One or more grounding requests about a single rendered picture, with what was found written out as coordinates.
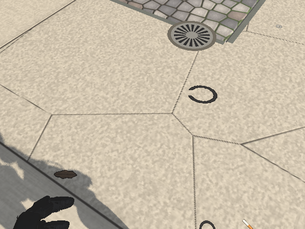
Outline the left robot hand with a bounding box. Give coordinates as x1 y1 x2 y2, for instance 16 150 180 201
13 196 74 229

